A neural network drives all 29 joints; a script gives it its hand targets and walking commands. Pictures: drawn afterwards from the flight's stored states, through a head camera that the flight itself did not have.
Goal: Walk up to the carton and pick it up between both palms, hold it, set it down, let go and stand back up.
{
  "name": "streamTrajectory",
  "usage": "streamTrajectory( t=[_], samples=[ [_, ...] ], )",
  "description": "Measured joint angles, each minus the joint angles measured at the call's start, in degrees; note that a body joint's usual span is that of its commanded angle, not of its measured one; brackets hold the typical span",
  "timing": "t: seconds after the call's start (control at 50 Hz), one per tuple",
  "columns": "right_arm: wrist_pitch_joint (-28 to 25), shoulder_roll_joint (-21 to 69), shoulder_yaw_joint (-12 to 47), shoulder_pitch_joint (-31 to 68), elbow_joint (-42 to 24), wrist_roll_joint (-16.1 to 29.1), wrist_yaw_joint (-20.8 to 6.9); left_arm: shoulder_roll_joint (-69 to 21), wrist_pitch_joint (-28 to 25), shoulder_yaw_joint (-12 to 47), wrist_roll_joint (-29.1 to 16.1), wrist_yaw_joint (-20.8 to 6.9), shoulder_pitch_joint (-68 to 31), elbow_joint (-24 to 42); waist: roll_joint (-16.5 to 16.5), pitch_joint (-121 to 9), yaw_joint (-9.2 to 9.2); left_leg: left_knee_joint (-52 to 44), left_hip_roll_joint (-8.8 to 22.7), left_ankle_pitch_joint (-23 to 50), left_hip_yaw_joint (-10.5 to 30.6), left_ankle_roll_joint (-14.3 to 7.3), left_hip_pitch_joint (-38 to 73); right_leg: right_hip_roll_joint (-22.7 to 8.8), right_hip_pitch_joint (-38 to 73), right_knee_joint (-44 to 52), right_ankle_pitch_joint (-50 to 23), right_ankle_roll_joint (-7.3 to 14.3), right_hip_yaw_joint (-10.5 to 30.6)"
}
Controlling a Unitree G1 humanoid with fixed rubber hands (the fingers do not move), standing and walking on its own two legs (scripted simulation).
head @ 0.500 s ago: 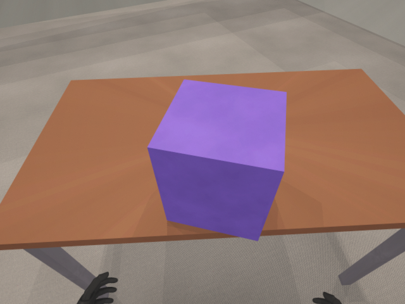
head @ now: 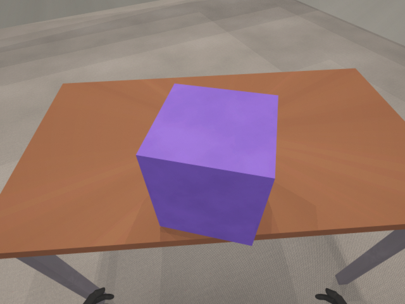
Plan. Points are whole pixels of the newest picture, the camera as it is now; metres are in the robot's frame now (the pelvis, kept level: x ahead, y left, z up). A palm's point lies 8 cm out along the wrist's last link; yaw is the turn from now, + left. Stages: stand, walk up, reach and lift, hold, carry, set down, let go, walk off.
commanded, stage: walk up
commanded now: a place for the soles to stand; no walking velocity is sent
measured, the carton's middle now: (214, 166) +0.37 +0.01 +0.06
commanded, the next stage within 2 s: reach and lift in 0.98 s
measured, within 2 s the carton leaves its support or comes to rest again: neither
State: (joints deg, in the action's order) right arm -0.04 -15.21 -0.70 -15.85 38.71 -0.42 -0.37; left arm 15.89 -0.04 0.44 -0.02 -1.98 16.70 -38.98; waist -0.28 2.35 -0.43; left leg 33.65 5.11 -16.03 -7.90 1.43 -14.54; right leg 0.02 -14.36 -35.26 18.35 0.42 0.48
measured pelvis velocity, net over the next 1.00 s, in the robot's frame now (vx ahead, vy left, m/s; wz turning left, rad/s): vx -0.01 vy -0.02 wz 0.02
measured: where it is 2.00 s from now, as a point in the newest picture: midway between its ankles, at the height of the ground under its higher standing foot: outside the picture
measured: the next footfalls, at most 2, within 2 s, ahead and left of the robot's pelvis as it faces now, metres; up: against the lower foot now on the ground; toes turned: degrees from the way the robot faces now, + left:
none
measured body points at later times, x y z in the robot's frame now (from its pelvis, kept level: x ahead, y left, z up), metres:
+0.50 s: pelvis -0.02 -0.03 -0.01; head +0.00 -0.02 +0.44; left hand +0.12 +0.23 -0.12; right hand +0.06 -0.30 -0.12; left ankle +0.02 +0.13 -0.73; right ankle +0.01 -0.11 -0.73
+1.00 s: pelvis -0.01 -0.02 -0.01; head +0.00 -0.01 +0.44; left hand +0.13 +0.25 -0.11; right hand +0.10 -0.30 -0.10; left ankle +0.02 +0.13 -0.73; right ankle +0.01 -0.11 -0.73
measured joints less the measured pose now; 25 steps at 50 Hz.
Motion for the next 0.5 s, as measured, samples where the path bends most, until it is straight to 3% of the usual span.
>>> streamTrajectory(
  t=[0.22, 0.34, 0.38, 0.42, 0.5],
  samples=[
    [1.3, -2.6, -1.5, -1.1, -0.8, -0.4, 1.9, 2.8, 2.1, -1.7, 0.8, -0.8, 0.0, 2.3, 0.7, 1.2, 0.27, 5.2, 2.4, -2.1, 0.4, 1.2, -2.2, 2.3, -2.7, -5.2, 1.7, 1.9, 0.2],
    [1.4, -2.6, -2.1, -1.2, -1.0, 0.1, 2.1, 1.9, 2.9, -1.0, 0.2, 0.0, -0.5, 2.8, 0.6, 2.4, -0.46, 7.2, -1.7, -6.0, 6.5, -1.4, -3.2, 3.0, -3.4, -5.6, 1.4, 2.3, 0.6],
    [0.6, -1.6, -1.7, -1.9, -1.1, -0.1, 2.3, 1.9, 3.3, -1.0, 0.2, 0.0, -1.4, 2.9, 1.3, 2.9, -0.29, 5.4, -2.1, -1.5, 7.0, -0.3, -2.6, 2.7, -3.3, -5.8, 1.4, 2.2, 0.6],
    [0.0, -0.6, -1.0, -2.8, -1.2, -0.4, 2.3, 2.1, 3.6, -1.2, 0.3, -0.2, -2.0, 3.1, 2.3, 3.0, -0.18, 4.5, -2.3, -1.8, 6.7, 1.2, -2.2, 2.5, -3.5, -5.9, 1.4, 2.2, 0.8],
    [0.1, -0.3, -0.5, -3.3, -1.7, -0.9, 2.1, 1.9, 3.4, -1.5, 1.0, -0.8, -2.5, 3.4, 2.1, 3.1, 0.25, 5.4, -1.1, -2.3, 7.0, 1.8, -3.0, 3.1, -3.8, -5.5, 1.0, 2.7, -0.1]
  ],
)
